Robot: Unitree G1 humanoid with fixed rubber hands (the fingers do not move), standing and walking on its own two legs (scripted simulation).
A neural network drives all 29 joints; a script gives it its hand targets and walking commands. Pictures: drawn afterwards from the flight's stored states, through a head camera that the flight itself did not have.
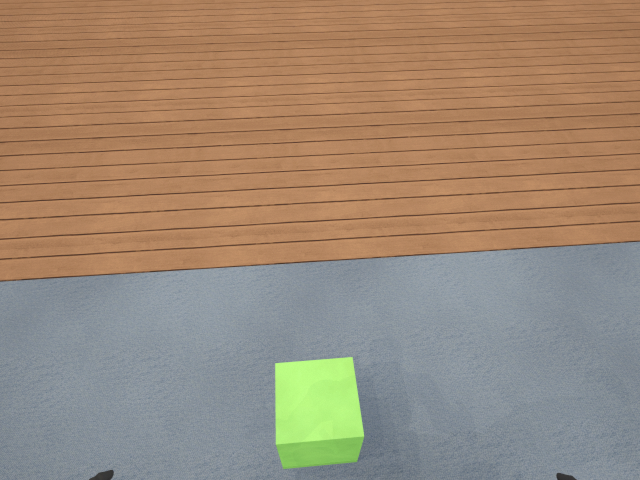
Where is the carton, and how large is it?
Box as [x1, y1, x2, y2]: [275, 357, 363, 468]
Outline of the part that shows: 352,357 275,363 276,446 283,468 356,461 363,438 363,431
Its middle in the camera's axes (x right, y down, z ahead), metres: -0.01 +0.49 +1.08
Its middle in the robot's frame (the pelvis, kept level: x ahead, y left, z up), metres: +0.42 +0.03 -0.66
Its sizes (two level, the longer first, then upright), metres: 0.210 0.200 0.250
